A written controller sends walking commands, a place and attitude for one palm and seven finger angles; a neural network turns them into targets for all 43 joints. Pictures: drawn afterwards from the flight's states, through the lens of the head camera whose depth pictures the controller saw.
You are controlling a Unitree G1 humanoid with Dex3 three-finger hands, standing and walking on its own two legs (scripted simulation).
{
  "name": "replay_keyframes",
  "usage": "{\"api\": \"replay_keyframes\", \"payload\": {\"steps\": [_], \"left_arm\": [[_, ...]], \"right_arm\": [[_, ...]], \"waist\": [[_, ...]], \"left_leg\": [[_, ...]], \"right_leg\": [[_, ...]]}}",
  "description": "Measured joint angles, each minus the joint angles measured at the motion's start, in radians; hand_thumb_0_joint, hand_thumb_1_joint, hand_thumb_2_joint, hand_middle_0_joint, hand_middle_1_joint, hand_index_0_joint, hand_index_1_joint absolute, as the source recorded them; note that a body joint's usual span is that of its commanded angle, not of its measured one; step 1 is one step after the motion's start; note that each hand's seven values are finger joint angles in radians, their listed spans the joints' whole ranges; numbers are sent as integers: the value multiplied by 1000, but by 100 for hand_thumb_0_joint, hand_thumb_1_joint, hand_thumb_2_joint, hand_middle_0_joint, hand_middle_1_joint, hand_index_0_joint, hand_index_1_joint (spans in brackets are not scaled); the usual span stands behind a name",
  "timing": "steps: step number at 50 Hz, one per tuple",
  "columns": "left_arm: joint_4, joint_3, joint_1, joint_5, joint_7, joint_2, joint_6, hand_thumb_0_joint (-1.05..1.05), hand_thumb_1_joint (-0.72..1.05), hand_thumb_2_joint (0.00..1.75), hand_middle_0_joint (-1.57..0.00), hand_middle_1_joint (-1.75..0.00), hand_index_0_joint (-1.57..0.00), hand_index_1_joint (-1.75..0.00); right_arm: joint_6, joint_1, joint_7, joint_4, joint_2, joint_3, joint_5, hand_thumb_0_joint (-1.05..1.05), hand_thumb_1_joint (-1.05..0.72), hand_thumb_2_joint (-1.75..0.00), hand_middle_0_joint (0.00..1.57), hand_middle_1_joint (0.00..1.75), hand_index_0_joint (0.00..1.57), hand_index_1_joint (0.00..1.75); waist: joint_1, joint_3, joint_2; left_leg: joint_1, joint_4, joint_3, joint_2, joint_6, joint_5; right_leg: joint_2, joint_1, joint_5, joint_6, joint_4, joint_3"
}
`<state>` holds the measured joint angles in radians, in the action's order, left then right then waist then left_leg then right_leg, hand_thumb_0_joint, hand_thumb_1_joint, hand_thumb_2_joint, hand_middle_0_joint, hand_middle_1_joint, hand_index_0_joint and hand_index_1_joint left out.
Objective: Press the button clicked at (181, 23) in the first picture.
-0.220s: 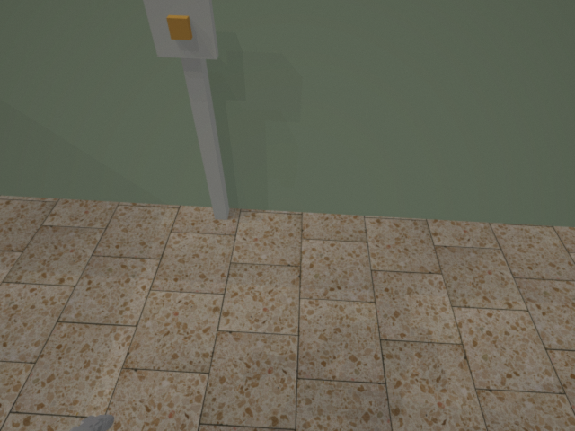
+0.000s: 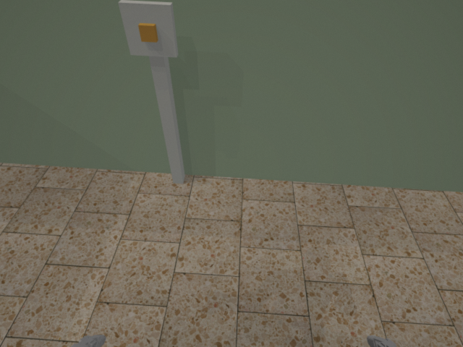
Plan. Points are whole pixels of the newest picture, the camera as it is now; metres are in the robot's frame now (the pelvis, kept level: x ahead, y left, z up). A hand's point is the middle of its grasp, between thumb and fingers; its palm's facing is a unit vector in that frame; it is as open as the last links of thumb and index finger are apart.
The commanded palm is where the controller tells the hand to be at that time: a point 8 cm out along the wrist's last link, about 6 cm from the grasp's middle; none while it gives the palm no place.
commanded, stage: stand and wait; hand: left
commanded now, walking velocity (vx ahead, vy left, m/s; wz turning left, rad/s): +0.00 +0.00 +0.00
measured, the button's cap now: (148, 32) +1.08 +0.37 +0.09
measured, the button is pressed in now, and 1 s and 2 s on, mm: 0 0 0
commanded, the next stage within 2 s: look at it before walking up in 0.62 s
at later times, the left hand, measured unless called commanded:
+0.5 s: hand out of the picture +0.05 +0.24 -0.15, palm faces -0.03 -0.94 -0.34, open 7.4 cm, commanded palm none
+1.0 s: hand out of the picture +0.05 +0.23 -0.15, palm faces -0.03 -0.94 -0.33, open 7.4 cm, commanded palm none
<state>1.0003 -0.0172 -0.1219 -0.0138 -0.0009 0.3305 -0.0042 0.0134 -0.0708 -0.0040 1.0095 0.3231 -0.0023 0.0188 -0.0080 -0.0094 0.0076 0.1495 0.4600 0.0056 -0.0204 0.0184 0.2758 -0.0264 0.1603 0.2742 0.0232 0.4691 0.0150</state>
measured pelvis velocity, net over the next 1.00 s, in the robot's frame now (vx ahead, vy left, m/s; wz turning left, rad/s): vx -0.02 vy -0.01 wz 0.00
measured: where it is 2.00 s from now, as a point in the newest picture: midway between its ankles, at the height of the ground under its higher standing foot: outside the picture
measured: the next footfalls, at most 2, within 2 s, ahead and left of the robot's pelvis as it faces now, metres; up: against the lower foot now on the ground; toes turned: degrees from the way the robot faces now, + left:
none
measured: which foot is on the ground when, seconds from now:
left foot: down 0.00-1.00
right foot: down 0.00-1.00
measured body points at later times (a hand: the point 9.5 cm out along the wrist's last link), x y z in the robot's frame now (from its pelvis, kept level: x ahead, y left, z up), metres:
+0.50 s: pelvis -0.02 -0.01 +0.00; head -0.02 -0.01 +0.45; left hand +0.05 +0.29 -0.13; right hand +0.05 -0.31 -0.13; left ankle -0.02 +0.11 -0.74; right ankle -0.01 -0.14 -0.74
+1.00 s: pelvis -0.02 -0.01 +0.01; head -0.02 -0.01 +0.46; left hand +0.06 +0.28 -0.13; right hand +0.06 -0.31 -0.13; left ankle -0.02 +0.11 -0.74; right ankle -0.01 -0.14 -0.74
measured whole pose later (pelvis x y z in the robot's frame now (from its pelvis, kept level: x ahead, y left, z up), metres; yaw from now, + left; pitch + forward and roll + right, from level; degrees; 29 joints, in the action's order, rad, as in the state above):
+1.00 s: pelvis -0.02 -0.01 +0.01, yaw +0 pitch -2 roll +0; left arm 1.08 -0.01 -0.14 -0.01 0.00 0.34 0.00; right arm 0.01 -0.11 -0.01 1.12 0.34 0.00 0.01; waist 0.00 -0.03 0.01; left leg 0.14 0.38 0.00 0.00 0.00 0.20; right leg 0.00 0.15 0.20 0.00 0.39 0.01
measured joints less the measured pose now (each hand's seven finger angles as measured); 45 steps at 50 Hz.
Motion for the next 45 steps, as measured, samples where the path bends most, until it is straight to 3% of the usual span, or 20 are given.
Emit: {"api": "replay_keyframes", "payload": {"steps": [22, 45], "left_arm": [[77, 8, -39, 2, 2, 15, 1, 1, 90, 90, -20, -30, -21, -30], [78, 6, -14, -1, 5, 7, 8, 1, 90, 90, -20, -30, -21, -30]], "right_arm": [[-8, -65, 0, 100, 18, 4, -6, 1, -91, -90, 20, 30, 21, 30], [-1, -49, -4, 107, 12, 1, -7, 0, -91, -90, 20, 30, 21, 30]], "waist": [[6, -32, -2], [7, -22, -3]], "left_leg": [[-7, -53, -9, 17, -17, -54], [-4, -75, -9, 21, -22, -74]], "right_leg": [[17, -11, -56, -15, -59, -9], [20, -4, -74, -19, -75, -9]]}}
